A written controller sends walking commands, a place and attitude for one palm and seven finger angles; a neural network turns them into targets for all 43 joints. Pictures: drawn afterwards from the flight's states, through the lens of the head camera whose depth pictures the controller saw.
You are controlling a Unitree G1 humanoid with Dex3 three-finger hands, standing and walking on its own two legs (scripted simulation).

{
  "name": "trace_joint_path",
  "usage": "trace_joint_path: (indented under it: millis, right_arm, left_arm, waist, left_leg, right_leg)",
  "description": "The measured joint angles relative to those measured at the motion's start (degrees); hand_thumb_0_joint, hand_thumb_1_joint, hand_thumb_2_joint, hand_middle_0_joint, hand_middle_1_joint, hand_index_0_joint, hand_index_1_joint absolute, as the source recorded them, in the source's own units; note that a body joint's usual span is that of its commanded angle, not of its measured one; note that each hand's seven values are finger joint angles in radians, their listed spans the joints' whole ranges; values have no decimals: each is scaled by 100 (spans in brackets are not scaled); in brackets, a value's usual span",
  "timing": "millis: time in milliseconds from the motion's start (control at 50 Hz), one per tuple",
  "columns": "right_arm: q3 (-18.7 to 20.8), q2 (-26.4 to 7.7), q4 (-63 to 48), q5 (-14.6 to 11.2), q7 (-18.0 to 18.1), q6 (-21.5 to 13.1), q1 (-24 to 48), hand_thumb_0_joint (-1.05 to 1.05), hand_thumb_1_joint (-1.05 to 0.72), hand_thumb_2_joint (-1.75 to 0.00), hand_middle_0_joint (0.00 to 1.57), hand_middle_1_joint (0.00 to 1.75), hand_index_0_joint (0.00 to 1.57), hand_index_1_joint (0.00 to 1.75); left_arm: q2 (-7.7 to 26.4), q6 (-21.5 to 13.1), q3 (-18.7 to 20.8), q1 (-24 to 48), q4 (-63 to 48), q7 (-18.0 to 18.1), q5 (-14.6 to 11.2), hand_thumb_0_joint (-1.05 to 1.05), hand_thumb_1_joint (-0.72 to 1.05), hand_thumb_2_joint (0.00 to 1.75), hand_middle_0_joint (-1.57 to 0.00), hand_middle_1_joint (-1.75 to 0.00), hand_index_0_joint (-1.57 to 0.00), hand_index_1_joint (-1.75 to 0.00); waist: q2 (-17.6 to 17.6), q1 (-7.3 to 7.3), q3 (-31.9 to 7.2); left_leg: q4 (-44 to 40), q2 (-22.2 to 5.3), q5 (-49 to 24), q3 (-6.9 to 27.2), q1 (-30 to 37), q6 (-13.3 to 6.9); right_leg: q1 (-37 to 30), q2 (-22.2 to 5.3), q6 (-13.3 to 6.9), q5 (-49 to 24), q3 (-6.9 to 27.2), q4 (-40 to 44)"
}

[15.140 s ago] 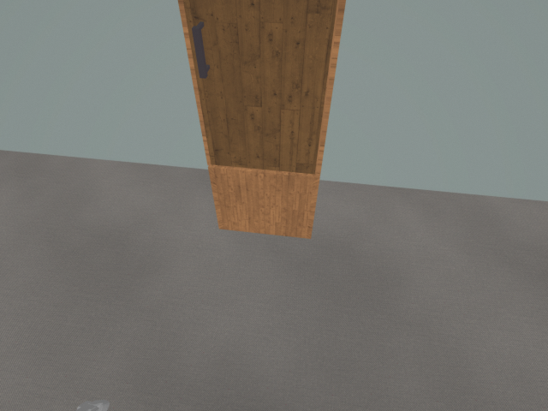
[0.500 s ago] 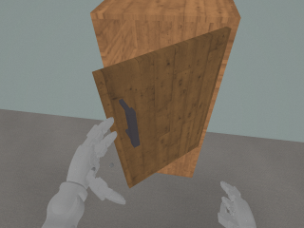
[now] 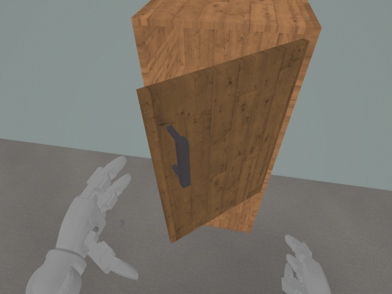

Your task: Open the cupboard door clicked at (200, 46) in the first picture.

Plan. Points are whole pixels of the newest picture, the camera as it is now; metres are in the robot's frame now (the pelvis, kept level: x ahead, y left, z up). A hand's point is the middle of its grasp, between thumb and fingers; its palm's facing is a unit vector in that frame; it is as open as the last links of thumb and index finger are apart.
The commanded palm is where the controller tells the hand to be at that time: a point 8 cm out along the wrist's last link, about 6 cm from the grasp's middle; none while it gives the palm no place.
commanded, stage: draw the hand back to the body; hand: left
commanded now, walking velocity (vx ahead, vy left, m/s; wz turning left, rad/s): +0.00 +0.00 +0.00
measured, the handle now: (178, 157) +0.35 +0.08 +0.11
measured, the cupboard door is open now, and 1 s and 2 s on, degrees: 42 42 42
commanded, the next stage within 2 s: step back with the hand held close in 1.40 s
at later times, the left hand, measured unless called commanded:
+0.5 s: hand (76, 215) +0.20 +0.21 +0.14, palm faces +0.24 -0.93 -0.29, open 15.1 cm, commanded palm +0.16 +0.26 +0.16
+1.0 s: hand (40, 194) +0.21 +0.26 +0.17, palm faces +0.43 -0.81 -0.41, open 9.3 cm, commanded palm +0.16 +0.30 +0.19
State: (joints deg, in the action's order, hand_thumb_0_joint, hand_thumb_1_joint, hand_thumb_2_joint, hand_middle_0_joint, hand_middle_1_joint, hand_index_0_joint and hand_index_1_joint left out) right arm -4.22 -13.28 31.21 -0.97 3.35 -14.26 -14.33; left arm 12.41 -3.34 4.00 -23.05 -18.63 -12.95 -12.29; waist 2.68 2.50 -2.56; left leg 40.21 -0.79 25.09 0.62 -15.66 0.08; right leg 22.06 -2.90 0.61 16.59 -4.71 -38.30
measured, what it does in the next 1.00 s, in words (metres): stands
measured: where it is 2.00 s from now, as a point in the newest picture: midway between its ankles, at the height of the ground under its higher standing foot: outside the picture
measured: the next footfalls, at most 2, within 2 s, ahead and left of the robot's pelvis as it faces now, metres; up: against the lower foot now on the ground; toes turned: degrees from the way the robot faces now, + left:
none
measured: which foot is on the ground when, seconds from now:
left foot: down 0.00-1.00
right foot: down 0.00-1.00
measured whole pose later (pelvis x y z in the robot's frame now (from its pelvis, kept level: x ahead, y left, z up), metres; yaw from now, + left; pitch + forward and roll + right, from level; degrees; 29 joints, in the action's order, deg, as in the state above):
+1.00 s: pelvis +0.02 +0.01 +0.02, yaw -1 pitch -5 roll -1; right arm -1.5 -12.5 37.8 1.0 4.3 -8.1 -10.2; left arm 19.0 -5.4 17.9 -25.5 -21.5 6.0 -1.4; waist 3.6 4.8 2.0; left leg 22.4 -0.9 18.2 -1.0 0.6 -0.4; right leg 6.5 -1.9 1.3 9.9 -3.6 -21.3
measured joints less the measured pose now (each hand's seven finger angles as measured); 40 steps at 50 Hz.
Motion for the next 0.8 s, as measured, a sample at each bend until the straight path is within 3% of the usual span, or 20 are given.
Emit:
trace_joint_path:
  millis: [340, 420, 500, 620, 800]
  right_arm:
    - [-98, -58, 139, -83, 81, -90, 95, 1, -90, -90, 20, 30, 20, 30]
    - [-37, 28, 211, 90, 132, -66, 140, 1, -90, -90, 20, 30, 20, 30]
    - [38, 72, 293, 161, 121, 67, 140, 1, -90, -90, 20, 30, 20, 30]
    - [111, 70, 530, 201, 144, 260, 150, 1, -90, -90, 20, 30, 20, 30]
    - [196, 89, 692, 217, 112, 435, 263, 1, -90, -90, 20, 30, 20, 30]
  left_arm:
    - [286, 522, 635, 124, -147, -360, -306, -1, -47, 31, -16, -30, -15, -30]
    - [462, 280, 564, -80, -441, 732, 469, -1, -39, 35, -16, -30, -16, -30]
    - [383, 36, 539, -370, -603, 1439, 868, -1, -28, 39, -17, -30, -16, -30]
    - [419, -116, 597, -462, -480, 1818, 1120, -1, -9, 47, -17, -30, -17, -30]
    - [553, -212, 964, -420, -415, 1914, 1157, 0, 21, 61, -19, -30, -18, -30]
  waist:
    - [14, 109, 62]
    - [-26, 110, 172]
    - [-46, 120, 305]
    - [-18, 180, 459]
    - [60, 185, 469]
  left_leg:
    - [-277, 14, -147, 13, 377, -48]
    - [-533, -6, -242, -27, 623, -44]
    - [-866, -1, -388, -66, 872, -52]
    - [-1259, 23, -546, -84, 1182, -66]
    - [-1619, 19, -648, -125, 1486, -66]
  right_leg:
    - [-450, 3, 47, -204, -19, 402]
    - [-679, 38, 46, -308, 12, 652]
    - [-905, 48, 52, -444, 43, 955]
    - [-1189, 39, 67, -566, 52, 1286]
    - [-1436, 57, 79, -629, 85, 1555]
